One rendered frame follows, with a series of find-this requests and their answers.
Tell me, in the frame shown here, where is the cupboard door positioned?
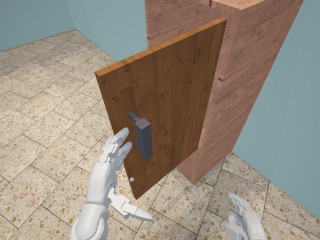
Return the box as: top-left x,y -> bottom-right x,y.
94,17 -> 228,200

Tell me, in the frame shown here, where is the handle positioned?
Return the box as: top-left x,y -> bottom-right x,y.
127,111 -> 153,161

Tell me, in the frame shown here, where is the left robot hand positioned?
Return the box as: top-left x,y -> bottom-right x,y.
86,127 -> 153,222

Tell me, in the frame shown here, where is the right robot hand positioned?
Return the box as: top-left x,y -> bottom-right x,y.
226,193 -> 267,240

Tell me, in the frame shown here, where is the left robot forearm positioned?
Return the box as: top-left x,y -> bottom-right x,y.
69,202 -> 110,240

